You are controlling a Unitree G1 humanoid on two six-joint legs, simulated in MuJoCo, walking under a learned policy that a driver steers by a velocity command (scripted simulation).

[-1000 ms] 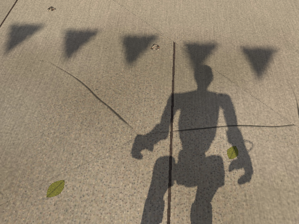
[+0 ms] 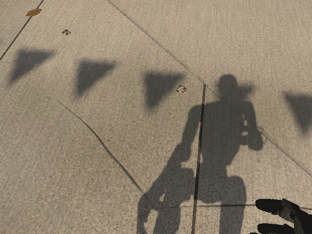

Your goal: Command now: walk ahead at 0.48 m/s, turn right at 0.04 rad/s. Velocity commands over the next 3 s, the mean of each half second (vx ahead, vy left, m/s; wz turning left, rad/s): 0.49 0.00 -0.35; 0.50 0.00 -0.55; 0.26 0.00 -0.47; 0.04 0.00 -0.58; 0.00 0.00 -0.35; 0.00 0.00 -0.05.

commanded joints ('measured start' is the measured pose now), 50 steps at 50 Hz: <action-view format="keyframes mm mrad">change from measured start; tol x32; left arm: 1 113 -33 -27 -92 8 -31 -11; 23 -494 26 21 -319 -14 -7 -62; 29 -25 251 130 -260 -18 10 -39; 50 -94 148 82 -303 -14 9 13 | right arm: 1 460 -306 -96 66 -23 2 -14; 50 1 -165 -51 -36 -12 -32 -11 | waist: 1 -155 280 -460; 11 -51 45 9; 24 -156 27 75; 31 50 -155 -426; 50 -29 -135 -42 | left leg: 1 999 421 -723 -103 -232 277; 9 301 245 -166 -410 -37 112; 22 614 289 100 -358 155 60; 27 645 288 172 -15 798 6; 31 -266 -12 -157 956 -500 -107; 50 54 20 -102 -18 28 -98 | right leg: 1 -694 64 67 862 -21 -22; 17 -806 -118 98 410 617 -3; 24 -878 -85 -18 250 424 -54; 28 -349 74 -108 170 353 -159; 31 334 -345 845 -105 202 -426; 38 -288 -158 330 -171 643 -300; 50 -213 -160 392 -12 453 -185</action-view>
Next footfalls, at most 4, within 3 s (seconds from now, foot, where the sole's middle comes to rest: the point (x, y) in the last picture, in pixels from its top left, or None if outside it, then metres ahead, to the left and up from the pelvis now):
0.58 right None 0.44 -0.17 -0.75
1.04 left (198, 162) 0.78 -0.10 -0.75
1.54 right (256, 179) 0.72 -0.36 -0.75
1.98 left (217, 147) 0.87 -0.19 -0.75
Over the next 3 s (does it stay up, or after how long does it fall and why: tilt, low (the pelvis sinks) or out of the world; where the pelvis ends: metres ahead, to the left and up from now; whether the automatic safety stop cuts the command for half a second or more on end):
stays up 0.72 -0.22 0.02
